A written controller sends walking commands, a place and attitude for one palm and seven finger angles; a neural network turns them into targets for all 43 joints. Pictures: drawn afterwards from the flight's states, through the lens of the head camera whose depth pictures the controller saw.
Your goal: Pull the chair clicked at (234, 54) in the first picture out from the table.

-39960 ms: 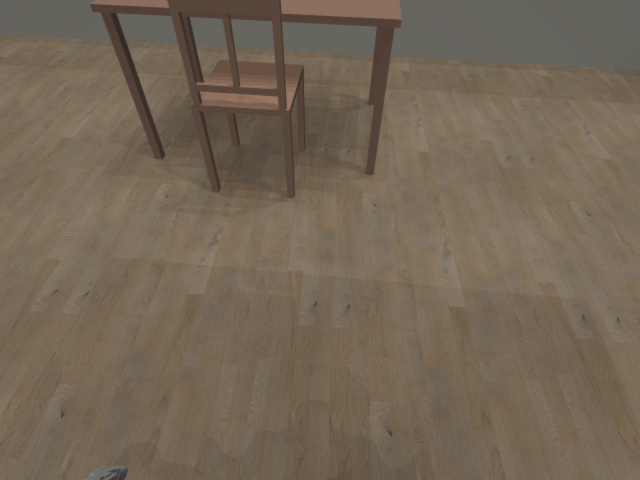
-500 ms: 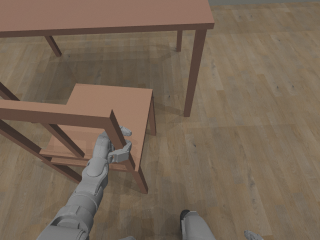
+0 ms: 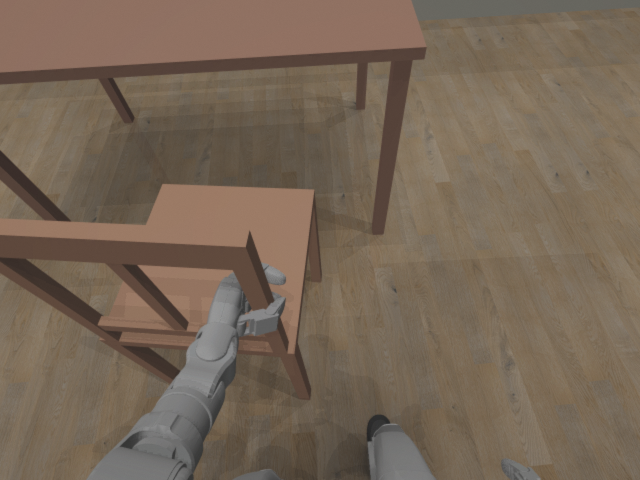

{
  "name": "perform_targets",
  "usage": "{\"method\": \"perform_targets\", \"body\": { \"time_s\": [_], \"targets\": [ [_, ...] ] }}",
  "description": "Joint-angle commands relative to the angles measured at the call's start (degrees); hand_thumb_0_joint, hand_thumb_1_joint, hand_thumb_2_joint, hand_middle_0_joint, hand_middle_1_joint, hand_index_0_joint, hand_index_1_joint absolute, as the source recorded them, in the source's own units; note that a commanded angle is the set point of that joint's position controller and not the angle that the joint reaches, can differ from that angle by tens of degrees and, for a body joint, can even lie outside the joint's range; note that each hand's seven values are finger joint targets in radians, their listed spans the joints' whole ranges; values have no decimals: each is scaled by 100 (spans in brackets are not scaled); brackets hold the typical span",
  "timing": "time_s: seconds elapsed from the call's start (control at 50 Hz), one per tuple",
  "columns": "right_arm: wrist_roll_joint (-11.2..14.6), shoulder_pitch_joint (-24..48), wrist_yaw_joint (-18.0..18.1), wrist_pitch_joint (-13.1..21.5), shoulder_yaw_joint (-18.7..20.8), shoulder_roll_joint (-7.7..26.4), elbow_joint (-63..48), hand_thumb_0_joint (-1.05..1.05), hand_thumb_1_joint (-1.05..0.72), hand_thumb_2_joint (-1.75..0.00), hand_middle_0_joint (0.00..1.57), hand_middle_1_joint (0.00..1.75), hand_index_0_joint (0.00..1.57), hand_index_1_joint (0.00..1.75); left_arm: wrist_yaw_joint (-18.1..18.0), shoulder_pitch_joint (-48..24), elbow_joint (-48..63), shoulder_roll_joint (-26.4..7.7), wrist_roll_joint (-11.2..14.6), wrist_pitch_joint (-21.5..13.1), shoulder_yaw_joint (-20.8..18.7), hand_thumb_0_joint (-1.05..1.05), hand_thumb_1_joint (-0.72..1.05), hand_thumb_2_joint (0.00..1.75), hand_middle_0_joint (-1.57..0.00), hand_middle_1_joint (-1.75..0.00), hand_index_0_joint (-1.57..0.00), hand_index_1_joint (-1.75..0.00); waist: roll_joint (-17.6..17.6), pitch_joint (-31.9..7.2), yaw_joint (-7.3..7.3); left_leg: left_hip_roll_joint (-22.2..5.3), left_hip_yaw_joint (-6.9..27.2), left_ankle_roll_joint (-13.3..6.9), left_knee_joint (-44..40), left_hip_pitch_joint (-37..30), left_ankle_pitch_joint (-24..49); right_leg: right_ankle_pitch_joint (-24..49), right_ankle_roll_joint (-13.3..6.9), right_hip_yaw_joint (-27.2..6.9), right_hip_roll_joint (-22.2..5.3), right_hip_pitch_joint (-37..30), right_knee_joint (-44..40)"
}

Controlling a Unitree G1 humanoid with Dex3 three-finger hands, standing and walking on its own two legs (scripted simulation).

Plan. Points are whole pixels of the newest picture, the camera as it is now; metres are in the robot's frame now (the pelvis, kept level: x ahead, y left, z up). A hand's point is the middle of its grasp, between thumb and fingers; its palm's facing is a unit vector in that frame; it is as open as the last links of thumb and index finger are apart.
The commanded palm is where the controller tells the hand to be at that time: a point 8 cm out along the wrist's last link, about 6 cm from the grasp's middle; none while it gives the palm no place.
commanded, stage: step backward, pulling the chair out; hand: left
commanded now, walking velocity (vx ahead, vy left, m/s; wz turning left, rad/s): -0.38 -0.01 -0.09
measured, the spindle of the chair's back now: (153, 297) +0.38 +0.27 -0.08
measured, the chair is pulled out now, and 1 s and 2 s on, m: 0.32 0.32 0.32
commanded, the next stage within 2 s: stop walking, hand still on the chair in 1.90 s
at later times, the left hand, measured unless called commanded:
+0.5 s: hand (270, 312) +0.34 +0.08 -0.06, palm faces -0.14 -0.97 -0.17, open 5.9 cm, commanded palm +0.34 +0.13 -0.05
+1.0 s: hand (270, 311) +0.34 +0.08 -0.06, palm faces -0.13 -0.98 -0.18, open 6.0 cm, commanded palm +0.34 +0.13 -0.05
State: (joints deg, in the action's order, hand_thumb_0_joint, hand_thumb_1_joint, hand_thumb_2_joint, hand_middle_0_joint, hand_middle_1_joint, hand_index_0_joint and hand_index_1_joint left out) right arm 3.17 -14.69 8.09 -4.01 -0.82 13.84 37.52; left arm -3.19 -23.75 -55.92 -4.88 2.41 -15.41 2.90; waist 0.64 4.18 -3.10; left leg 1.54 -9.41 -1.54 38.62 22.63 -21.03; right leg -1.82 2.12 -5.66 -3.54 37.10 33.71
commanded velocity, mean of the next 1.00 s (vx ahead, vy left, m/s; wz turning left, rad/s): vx -0.38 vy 0.01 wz -0.08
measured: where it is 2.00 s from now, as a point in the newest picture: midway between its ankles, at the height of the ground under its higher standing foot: outside the picture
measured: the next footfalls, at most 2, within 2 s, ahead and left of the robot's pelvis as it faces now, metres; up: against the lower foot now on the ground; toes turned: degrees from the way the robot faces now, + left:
none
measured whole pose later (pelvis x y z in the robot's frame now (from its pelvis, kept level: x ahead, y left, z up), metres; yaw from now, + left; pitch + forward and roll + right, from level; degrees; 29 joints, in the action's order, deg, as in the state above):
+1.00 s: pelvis +0.00 -0.01 -0.01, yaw -1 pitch +3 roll +4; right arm 2.0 -15.6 8.0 -2.4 -0.5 12.8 38.9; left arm -2.6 -23.6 -56.8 -5.9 1.0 -15.7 2.2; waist 1.0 4.3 -2.5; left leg 1.6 -8.8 -1.0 41.4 21.9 -23.0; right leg -5.8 1.6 -6.0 -2.8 37.4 39.5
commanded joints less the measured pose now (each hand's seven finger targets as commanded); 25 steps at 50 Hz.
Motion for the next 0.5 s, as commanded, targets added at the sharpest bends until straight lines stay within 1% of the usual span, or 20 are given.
{"method": "perform_targets", "body": {
  "time_s": [0.0, 0.02, 0.04, 0.06, 0.08, 0.12, 0.14, 0.16, 0.2, 0.22, 0.24, 0.26, 0.3, 0.32, 0.34, 0.38, 0.4, 0.42, 0.44, 0.48],
  "targets": [
    [-40, -250, 98, 252, 206, 660, -560, 0, -90, -90, 20, 30, 20, 30, -91, -2011, 1271, -927, -288, -458, -63, 0, 90, 90, -50, -145, -50, -145, -151, -2342, 100, -752, 861, -7, -1284, -29, -160, -465, -284, -326, -315, -1833, -21],
    [-37, -167, 120, 267, 200, 676, -614, 0, -90, -90, 20, 30, 20, 30, -105, -2028, 1298, -936, -293, -465, -70, 0, 90, 90, -50, -145, -50, -145, -369, -2263, 115, -900, 937, -54, -1421, 237, -6, -308, -264, -216, -216, -1936, 397],
    [-32, -142, 129, 273, 189, 655, -652, 0, -90, -90, 20, 30, 20, 30, -108, -2060, 1339, -903, -297, -457, -70, 0, 90, 90, -50, -145, -50, -145, -357, -2129, 141, -1016, 963, -69, -1446, 486, 125, -159, -264, -154, -178, -2030, 738],
    [-35, -130, 136, 273, 185, 651, -688, 0, -90, -90, 20, 30, 20, 30, -108, -2122, 1392, -878, -296, -447, -60, 0, 90, 90, -50, -145, -50, -145, -337, -2081, 156, -1082, 994, -75, -1394, 676, 204, -29, -295, -195, -183, -2083, 971],
    [-42, -132, 139, 274, 200, 615, -703, 0, -90, -90, 20, 30, 20, 30, -96, -2174, 1469, -849, -288, -431, -37, 0, 90, 90, -50, -145, -50, -145, -240, -2041, 149, -1060, 936, -73, -1266, 771, 150, 111, -324, -304, -233, -2088, 1036],
    [-65, -194, 150, 264, 227, 613, -687, 0, -90, -90, 20, 30, 20, 30, -82, -2291, 1505, -875, -291, -397, -37, 0, 90, 90, -50, -145, -50, -145, 115, -1989, 110, -929, 905, -38, -1027, 830, -100, 307, -407, -571, -354, -1958, 941],
    [-78, -271, 144, 241, 228, 590, -649, 0, -90, -90, 20, 30, 20, 30, -72, -2259, 1478, -825, -302, -374, 6, 0, 90, 90, -50, -145, -50, -145, 320, -1984, 92, -822, 867, -10, -880, 799, -303, 228, -441, -689, -444, -1880, 776],
    [-83, -340, 147, 229, 250, 589, -597, 0, -90, -90, 20, 30, 20, 30, -62, -2235, 1409, -830, -299, -368, 4, 0, 90, 90, -50, -145, -50, -145, 522, -1981, 81, -711, 853, 21, -715, 635, -448, 136, -488, -858, -539, -1710, 525],
    [-94, -467, 130, 214, 269, 572, -525, 0, -90, -90, 20, 30, 20, 30, -31, -2140, 1295, -877, -282, -368, -30, 0, 90, 90, -50, -145, -50, -145, 881, -2056, 52, -467, 809, 47, -441, 201, -751, -329, -509, -1087, -664, -1417, -133],
    [-101, -472, 129, 221, 278, 579, -502, 0, -90, -90, 20, 30, 20, 30, -20, -2147, 1266, -888, -285, -392, -26, 0, 90, 90, -50, -145, -50, -145, 1015, -2098, 38, -380, 793, 54, -356, -13, -773, -486, -515, -1143, -684, -1310, -411],
    [-104, -515, 108, 231, 274, 564, -460, 0, -90, -90, 20, 30, 20, 30, -14, -2104, 1217, -922, -294, -413, -72, 0, 90, 90, -50, -145, -50, -145, 974, -2186, 25, -307, 747, 51, -331, -221, -820, -702, -495, -1165, -718, -1280, -662],
    [-108, -535, 87, 248, 278, 555, -431, 0, -90, -90, 20, 30, 20, 30, -19, -2099, 1171, -936, -312, -443, -94, 0, 90, 90, -50, -145, -50, -145, 1044, -2325, 34, -289, 742, 58, -338, -358, -787, -842, -490, -1154, -740, -1374, -818],
    [-97, -485, 71, 294, 277, 560, -423, 0, -90, -90, 20, 30, 20, 30, -35, -2112, 1163, -959, -321, -510, -143, 0, 90, 90, -50, -145, -50, -145, 818, -2474, 26, -342, 726, 52, -584, -550, -524, -680, -437, -979, -667, -1509, -789],
    [-89, -419, 78, 307, 266, 610, -431, 0, -90, -90, 20, 30, 20, 30, -46, -2117, 1127, -932, -324, -532, -112, 0, 90, 90, -50, -145, -50, -145, 656, -2476, 35, -439, 775, 44, -750, -532, -379, -568, -406, -825, -577, -1549, -634],
    [-82, -391, 86, 313, 243, 625, -456, 0, -90, -90, 20, 30, 20, 30, -58, -2079, 1100, -927, -330, -550, -135, 0, 90, 90, -50, -145, -50, -145, 442, -2412, 48, -567, 835, 22, -990, -404, -271, -517, -339, -605, -459, -1595, -388],
    [-77, -269, 109, 332, 225, 631, -540, 0, -90, -90, 20, 30, 20, 30, -66, -2090, 1189, -920, -341, -573, -136, 0, 90, 90, -50, -145, -50, -145, -189, -2290, 93, -895, 935, -37, -1347, 34, 48, -170, -277, -300, -255, -1835, 425],
    [-72, -209, 122, 338, 221, 612, -601, 0, -90, -90, 20, 30, 20, 30, -69, -2119, 1270, -913, -342, -568, -135, 0, 90, 90, -50, -145, -50, -145, -296, -2185, 121, -1018, 959, -58, -1383, 264, 218, -3, -279, -245, -216, -1914, 769],
    [-71, -117, 128, 340, 222, 617, -671, 0, -90, -90, 20, 30, 20, 30, -80, -2185, 1394, -931, -352, -552, -126, 0, 90, 90, -50, -145, -50, -145, -365, -2137, 138, -1084, 974, -77, -1355, 493, 257, 61, -300, -271, -216, -2013, 956],
    [-69, -151, 124, 329, 225, 596, -684, 0, -90, -90, 20, 30, 20, 30, -82, -2196, 1441, -911, -350, -527, -119, 0, 90, 90, -50, -145, -50, -145, -324, -2047, 136, -1056, 930, -69, -1261, 623, 179, 184, -339, -354, -252, -2047, 1021],
    [-68, -242, 124, 289, 237, 598, -686, 0, -90, -90, 20, 30, 20, 30, -54, -2213, 1451, -875, -321, -447, -47, 0, 90, 90, -50, -145, -50, -145, 154, -1953, 118, -841, 840, -26, -919, 767, -424, 132, -455, -735, -459, -1974, 751]
  ]
}}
